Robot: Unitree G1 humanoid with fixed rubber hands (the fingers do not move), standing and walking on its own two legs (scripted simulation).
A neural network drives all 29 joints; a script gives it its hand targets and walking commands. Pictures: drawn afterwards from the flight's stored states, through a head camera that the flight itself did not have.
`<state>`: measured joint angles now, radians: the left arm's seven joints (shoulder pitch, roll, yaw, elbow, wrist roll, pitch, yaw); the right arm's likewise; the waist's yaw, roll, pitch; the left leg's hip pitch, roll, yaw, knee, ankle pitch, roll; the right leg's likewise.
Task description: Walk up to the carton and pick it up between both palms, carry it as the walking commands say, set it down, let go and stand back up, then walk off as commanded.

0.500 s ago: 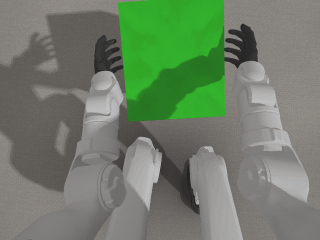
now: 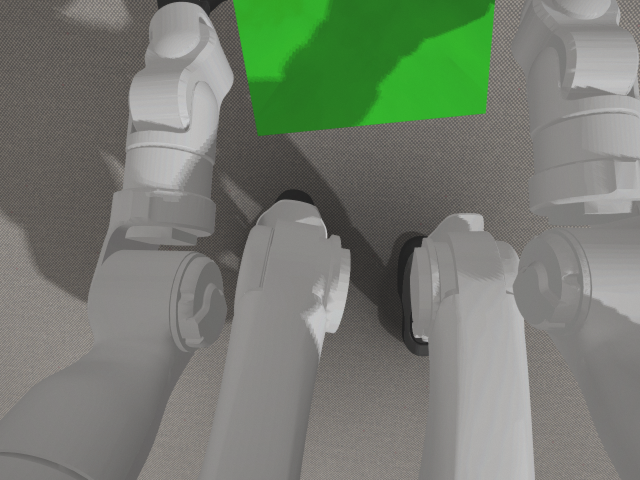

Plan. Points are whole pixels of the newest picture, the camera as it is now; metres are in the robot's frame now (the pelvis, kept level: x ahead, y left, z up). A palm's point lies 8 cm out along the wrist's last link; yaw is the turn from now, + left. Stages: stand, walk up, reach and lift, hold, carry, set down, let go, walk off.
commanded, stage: set down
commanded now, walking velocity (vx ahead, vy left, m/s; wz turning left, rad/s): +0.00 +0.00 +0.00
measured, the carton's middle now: out of the picture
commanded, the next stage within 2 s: none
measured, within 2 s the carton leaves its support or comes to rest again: rests again in 1.36 s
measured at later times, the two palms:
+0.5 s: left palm out of the picture +0.54 +0.20 -0.19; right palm out of the picture +0.56 -0.13 -0.22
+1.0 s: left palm out of the picture +0.53 +0.19 -0.20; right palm out of the picture +0.56 -0.14 -0.22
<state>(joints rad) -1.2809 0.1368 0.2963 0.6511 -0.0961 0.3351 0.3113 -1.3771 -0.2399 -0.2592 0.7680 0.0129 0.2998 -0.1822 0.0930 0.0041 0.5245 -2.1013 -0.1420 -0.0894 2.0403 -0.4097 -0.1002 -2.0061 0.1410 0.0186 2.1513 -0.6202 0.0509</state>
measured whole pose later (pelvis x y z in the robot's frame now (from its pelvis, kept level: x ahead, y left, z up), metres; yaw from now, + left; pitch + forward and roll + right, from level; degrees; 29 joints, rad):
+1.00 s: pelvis +0.03 +0.00 -0.04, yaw -1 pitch +34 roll +3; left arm -1.37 0.24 0.31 1.14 -0.13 0.15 0.11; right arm -1.43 -0.33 -0.03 1.17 0.07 0.17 -0.10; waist 0.09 0.00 0.35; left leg -2.27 -0.04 -0.02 2.17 -0.51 -0.07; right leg -2.22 0.13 0.03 2.29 -0.67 0.01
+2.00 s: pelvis +0.04 +0.01 -0.05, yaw -1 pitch +35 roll +2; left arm -1.43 0.32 0.27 1.27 -0.15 0.09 0.08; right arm -1.45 -0.31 -0.09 1.15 0.03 0.12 -0.02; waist 0.06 0.04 0.37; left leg -2.32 0.00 0.03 2.22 -0.52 0.00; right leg -2.25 0.05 0.02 2.32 -0.68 0.00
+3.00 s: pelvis +0.03 +0.01 -0.05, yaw -2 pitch +35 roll +2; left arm -1.46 0.38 0.18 1.27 -0.33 -0.01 0.10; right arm -1.48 -0.47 0.11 1.17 0.23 0.04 -0.05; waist 0.10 0.06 0.43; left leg -2.33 0.03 0.04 2.22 -0.49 0.02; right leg -2.27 0.01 0.01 2.32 -0.65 -0.01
